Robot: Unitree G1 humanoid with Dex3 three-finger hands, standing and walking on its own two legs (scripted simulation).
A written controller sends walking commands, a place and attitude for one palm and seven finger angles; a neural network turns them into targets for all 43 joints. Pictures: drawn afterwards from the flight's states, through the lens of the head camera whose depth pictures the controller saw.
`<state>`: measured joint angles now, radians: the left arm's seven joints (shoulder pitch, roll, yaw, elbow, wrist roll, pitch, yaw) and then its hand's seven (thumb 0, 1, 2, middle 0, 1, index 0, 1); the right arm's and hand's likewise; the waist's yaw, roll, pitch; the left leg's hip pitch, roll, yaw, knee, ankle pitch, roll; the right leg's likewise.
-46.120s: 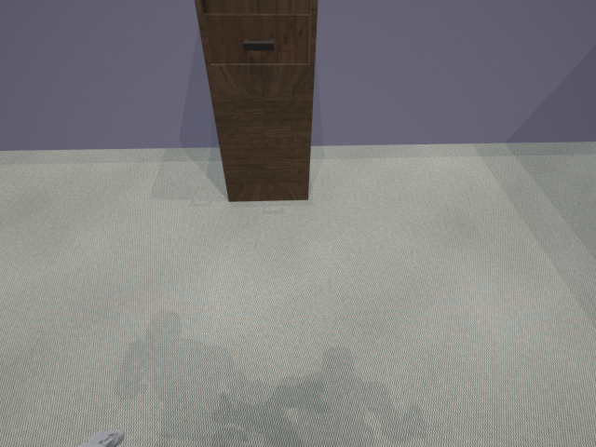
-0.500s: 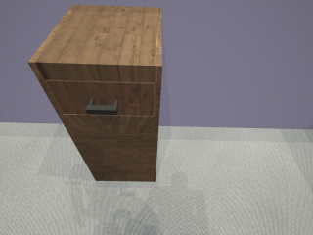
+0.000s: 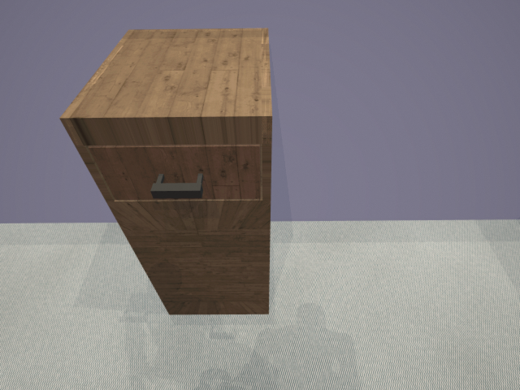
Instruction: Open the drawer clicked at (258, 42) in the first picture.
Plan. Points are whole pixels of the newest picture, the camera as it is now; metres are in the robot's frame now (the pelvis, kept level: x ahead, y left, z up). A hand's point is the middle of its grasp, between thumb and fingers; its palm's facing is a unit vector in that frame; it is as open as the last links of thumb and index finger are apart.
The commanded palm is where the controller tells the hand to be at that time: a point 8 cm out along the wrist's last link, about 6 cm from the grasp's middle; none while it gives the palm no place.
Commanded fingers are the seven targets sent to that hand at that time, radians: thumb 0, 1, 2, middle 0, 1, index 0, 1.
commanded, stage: look again from close up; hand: left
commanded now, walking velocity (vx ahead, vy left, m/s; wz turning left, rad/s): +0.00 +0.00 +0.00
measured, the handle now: (179, 184) +0.51 +0.21 +0.00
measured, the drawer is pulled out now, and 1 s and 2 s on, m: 0.00 0.00 0.00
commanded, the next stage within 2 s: raise the hand with hooked fingers in 0.22 s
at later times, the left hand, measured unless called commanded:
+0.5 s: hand (146, 385) +0.15 +0.19 -0.06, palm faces -0.03 -0.76 -0.65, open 7.5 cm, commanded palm +0.11 +0.21 -0.04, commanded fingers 0.00 0.67 0.80 -0.22 -0.45 -0.22 -0.45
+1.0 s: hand (133, 324) +0.21 +0.21 +0.00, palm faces +0.18 -0.04 -0.98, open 10.1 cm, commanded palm +0.17 +0.21 +0.04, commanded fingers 0.00 0.08 0.55 -0.26 -0.82 -0.26 -0.82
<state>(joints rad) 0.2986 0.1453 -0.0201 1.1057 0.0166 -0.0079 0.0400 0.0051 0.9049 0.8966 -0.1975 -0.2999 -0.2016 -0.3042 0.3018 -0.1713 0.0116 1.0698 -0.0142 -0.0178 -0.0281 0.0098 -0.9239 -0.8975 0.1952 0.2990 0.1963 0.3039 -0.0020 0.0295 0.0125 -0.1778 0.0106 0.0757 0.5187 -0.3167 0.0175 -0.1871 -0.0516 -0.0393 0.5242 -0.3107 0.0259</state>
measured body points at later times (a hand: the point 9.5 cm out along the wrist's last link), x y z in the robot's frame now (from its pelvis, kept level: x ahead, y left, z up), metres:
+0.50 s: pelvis -0.01 -0.02 -0.01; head +0.00 -0.05 +0.44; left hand +0.15 +0.22 -0.02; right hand +0.08 -0.27 -0.14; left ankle -0.02 +0.10 -0.73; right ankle -0.02 -0.13 -0.73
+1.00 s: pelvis -0.02 -0.05 -0.04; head +0.01 -0.08 +0.41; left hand +0.20 +0.21 +0.06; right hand +0.23 -0.24 -0.13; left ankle -0.02 +0.10 -0.73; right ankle -0.02 -0.13 -0.73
